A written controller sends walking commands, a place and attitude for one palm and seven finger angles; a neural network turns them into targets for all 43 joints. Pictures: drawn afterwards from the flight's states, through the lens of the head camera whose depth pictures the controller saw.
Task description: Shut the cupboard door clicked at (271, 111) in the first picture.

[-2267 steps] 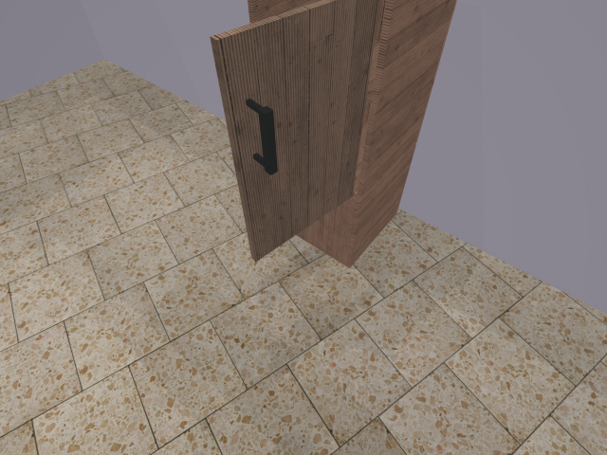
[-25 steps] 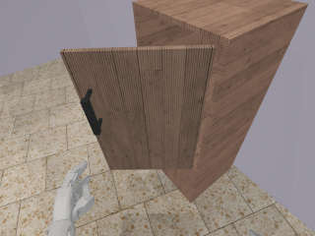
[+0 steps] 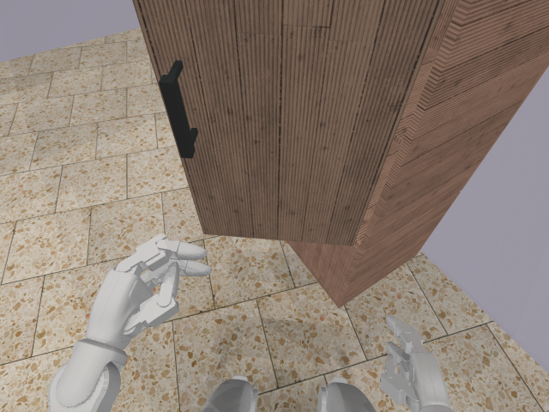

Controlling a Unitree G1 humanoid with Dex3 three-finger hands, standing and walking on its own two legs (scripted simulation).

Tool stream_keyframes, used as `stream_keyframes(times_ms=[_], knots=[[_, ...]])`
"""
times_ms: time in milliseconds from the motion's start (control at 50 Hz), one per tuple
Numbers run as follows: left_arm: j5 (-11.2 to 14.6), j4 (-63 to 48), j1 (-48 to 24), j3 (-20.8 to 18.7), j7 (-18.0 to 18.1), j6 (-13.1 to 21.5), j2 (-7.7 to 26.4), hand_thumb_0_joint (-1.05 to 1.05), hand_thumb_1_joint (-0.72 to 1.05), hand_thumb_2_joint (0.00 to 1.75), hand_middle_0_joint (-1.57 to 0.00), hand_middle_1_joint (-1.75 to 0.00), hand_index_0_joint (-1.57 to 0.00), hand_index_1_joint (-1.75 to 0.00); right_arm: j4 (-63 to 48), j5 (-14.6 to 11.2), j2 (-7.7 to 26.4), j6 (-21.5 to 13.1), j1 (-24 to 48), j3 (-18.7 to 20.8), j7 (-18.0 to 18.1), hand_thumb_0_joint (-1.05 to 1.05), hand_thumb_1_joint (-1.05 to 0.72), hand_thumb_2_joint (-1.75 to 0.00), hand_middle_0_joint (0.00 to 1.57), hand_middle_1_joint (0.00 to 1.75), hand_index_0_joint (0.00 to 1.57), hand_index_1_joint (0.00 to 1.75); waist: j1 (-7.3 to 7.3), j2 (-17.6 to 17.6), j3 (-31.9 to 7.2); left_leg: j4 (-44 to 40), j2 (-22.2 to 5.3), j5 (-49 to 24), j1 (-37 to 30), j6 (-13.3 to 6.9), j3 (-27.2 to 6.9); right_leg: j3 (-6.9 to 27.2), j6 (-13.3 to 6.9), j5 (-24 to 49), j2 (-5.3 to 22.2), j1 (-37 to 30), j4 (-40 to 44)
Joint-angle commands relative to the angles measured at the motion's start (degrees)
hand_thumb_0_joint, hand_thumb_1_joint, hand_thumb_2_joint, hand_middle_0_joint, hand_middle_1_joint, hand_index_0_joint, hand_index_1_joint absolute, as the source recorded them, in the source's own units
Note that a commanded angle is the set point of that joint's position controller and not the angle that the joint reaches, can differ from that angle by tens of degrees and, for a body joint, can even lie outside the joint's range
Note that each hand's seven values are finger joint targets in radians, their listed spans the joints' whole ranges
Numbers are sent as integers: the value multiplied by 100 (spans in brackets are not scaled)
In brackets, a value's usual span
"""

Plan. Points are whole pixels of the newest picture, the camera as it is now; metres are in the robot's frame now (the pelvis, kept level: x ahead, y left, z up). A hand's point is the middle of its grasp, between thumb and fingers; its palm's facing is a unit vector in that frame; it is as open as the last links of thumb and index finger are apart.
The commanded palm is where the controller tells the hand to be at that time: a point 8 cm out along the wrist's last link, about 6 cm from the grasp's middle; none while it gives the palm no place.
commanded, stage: raise the hand and make a fist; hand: left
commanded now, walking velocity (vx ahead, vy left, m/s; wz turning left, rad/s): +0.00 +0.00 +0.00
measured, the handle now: (182, 112) +0.52 +0.19 +0.15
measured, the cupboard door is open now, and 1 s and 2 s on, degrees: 52 52 52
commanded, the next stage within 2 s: bring the fist close to the handle in 1.22 s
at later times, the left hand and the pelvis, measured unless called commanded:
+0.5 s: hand (128, 263) +0.26 +0.20 +0.12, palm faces +0.02 -1.00 -0.05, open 3.1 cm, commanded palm +0.24 +0.25 +0.12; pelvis +0.05 +0.02 +0.03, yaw -1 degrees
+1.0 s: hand (136, 235) +0.28 +0.19 +0.15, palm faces -0.03 -1.00 -0.04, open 3.1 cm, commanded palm +0.25 +0.24 +0.15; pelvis +0.05 +0.00 +0.05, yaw +0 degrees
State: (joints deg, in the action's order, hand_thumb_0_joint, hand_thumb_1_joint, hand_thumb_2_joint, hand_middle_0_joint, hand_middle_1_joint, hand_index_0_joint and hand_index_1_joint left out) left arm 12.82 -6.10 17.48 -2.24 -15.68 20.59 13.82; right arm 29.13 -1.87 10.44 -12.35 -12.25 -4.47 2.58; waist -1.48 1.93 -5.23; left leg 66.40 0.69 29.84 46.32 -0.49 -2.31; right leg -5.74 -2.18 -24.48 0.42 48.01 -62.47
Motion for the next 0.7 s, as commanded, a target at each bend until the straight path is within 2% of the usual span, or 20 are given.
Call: stream_keyframes(times_ms=[0, 40, 60, 80, 140, 180, 200, 240, 280, 320, 340, 380, 400, 440, 480, 520, 560, 600, 640, 680], knots=[[361, -1028, 693, -1191, 288, -1141, 799, 0, 90, 90, -84, -100, -84, -100, -1387, -114, 933, -108, 403, 558, 218, 0, -90, -90, 20, 30, 20, 30, -278, -592, -1110, -1817, 138, -191, -173, -83, 9, 777, 148, -1304, 130, -1996, 1904], [553, -1552, 677, -1574, 763, -947, 777, 0, 90, 90, -88, -104, -88, -104, -1334, -45, 817, -127, 449, 521, 240, 0, -90, -90, 20, 30, 20, 30, -369, -584, -1171, -1885, 99, -583, -340, -55, -20, 608, 105, -853, 38, -2168, 1814], [558, -1848, 601, -1529, 947, -698, 659, 0, 90, 90, -90, -106, -90, -106, -1294, -18, 784, -189, 339, 519, 218, 0, -90, -90, 20, 30, 20, 30, -338, -303, -1137, -1954, 57, -841, -526, -38, -44, 486, 69, -394, 0, -2089, 1706], [503, -1909, 613, -1527, 1098, -433, 661, 0, 90, 90, -92, -108, -92, -108, -1209, 28, 785, -242, 195, 519, 188, 0, -90, -90, 20, 30, 20, 30, -285, -229, -1083, -1996, 25, -1053, -604, -21, -68, 348, 45, 7, -44, -2011, 1556], [186, -2085, 347, -876, 1131, 374, 464, 0, 90, 90, -97, -114, -97, -114, -1019, 168, 907, -432, -2, 521, 68, 0, -90, -90, 20, 30, 20, 30, 18, 123, -970, -1868, -20, -1513, -776, -22, -123, 189, 16, 695, -82, -1564, 1194], [65, -1751, 438, -384, 874, 586, 214, 0, 90, 90, -101, -118, -101, -118, -882, 156, 1006, -530, -129, 563, 21, 0, -90, -90, 20, 30, 20, 30, 241, 262, -755, -1820, -49, -1331, -855, 9, -145, 157, 27, 525, -76, -1205, 1190], [63, -1629, 495, -161, 685, 569, 105, 0, 90, 90, -102, -120, -102, -120, -890, 134, 1071, -559, -177, 577, 22, 0, -90, -90, 20, 30, 20, 30, 313, 209, -662, -1842, -53, -1149, -857, 2, -176, 153, 34, 377, -69, -1131, 1255], [104, -1324, 628, -34, 356, 307, 118, 0, 90, 90, -106, -124, -106, -124, -934, 49, 1171, -584, -189, 614, 68, 0, -90, -90, 20, 30, 20, 30, 371, -4, -474, -1933, -39, -844, -807, -53, -221, 214, 43, 163, -64, -1201, 1466], [132, -1469, 571, -434, 233, -2, 561, 0, 90, 90, -110, -128, -110, -128, -1010, -12, 1226, -566, -226, 660, 132, 0, -90, -90, 20, 30, 20, 30, 247, -89, -733, -2059, -20, -752, -871, -53, -237, 259, 58, 69, -30, -1456, 1594], [159, -1640, 522, -900, 302, -248, 867, 0, 90, 90, -113, -132, -113, -132, -1078, -20, 1175, -493, -205, 654, 189, 0, -90, -90, 20, 30, 20, 30, 93, -115, -976, -2157, -4, -1009, -1005, -48, -198, 250, 62, 278, -30, -1780, 1623], [196, -1810, 462, -1242, 427, -304, 1088, 0, 90, 90, -115, -134, -115, -134, -1065, -3, 1135, -443, -146, 644, 210, 0, -90, -90, 20, 30, 20, 30, -33, 85, -1072, -2208, 3, -1207, -1103, -21, -196, 220, 30, 484, -55, -1967, 1570], [356, -2119, 454, -1366, 632, -298, 888, 0, 90, 90, -119, -138, -119, -138, -1130, 8, 994, -364, -141, 601, 212, 0, -90, -90, 20, 30, 20, 30, -116, 132, -1201, -2286, -18, -1824, -1368, 60, -187, 123, 20, 1101, -80, -2204, 1494], [420, -2209, 442, -1367, 713, -269, 805, 0, 90, 90, -121, -140, -121, -140, -1128, 19, 962, -337, -157, 576, 206, 0, -90, -90, 20, 30, 20, 30, -134, 267, -1234, -2280, -20, -2107, -1488, 98, -161, 108, 15, 1355, -102, -2262, 1474], [462, -2273, 309, -1317, 810, -191, 735, 0, 90, 90, -124, -144, -124, -144, -1077, 41, 950, -301, -196, 533, 175, 0, -90, -90, 20, 30, 20, 30, -90, 366, -1161, -2226, -37, -2583, -1642, 130, -149, 97, 13, 1721, -136, -2275, 1476], [387, -2087, 234, -961, 733, -206, 491, 0, 90, 90, -128, -148, -128, -148, -1016, 43, 979, -294, -260, 511, 121, 0, -90, -90, 20, 30, 20, 30, 70, 379, -921, -2215, -77, -2810, -1738, 176, -160, 70, 41, 1855, -134, -2128, 1513], [279, -1750, 251, -583, 529, -379, 300, 0, 90, 90, -130, -150, -130, -150, -983, 16, 1048, -272, -313, 512, 85, 0, -90, -90, 20, 30, 20, 30, 210, 280, -651, -2239, -117, -2762, -1783, 166, -182, 66, 63, 1801, -146, -1980, 1627], [194, -1490, 186, -422, 281, -676, 322, 0, 90, 90, -130, -150, -130, -150, -986, -29, 1103, -250, -315, 510, 95, 0, -90, -90, 20, 30, 20, 30, 247, 188, -483, -2301, -113, -2542, -1726, 97, -174, 110, 69, 1757, -121, -2049, 1769], [204, -1444, 49, -642, 125, -939, 590, 0, 90, 90, -130, -150, -130, -150, -1044, -41, 1135, -240, -260, 503, 135, 0, -90, -90, 20, 30, 20, 30, 181, -2, -596, -2406, -68, -2253, -1721, 49, -171, 146, 64, 1697, -100, -2256, 1901], [271, -1617, -112, -1110, 136, -1054, 989, 0, 90, 90, -130, -150, -130, -150, -1043, -40, 1119, -219, -162, 487, 189, 0, -90, -90, 20, 30, 20, 30, 73, -40, -805, -2454, -34, -2282, -1805, 20, -128, 195, 49, 1820, -81, -2564, 1970], [418, -1796, -286, -1447, 206, -1037, 1066, 0, 90, 90, -130, -150, -130, -150, -1086, -26, 1025, -204, -97, 434, 212, 0, -90, -90, 20, 30, 20, 30, -36, -11, -1020, -2542, -4, -2278, -1872, 28, -87, 199, 54, 1874, -59, -2802, 2004]])
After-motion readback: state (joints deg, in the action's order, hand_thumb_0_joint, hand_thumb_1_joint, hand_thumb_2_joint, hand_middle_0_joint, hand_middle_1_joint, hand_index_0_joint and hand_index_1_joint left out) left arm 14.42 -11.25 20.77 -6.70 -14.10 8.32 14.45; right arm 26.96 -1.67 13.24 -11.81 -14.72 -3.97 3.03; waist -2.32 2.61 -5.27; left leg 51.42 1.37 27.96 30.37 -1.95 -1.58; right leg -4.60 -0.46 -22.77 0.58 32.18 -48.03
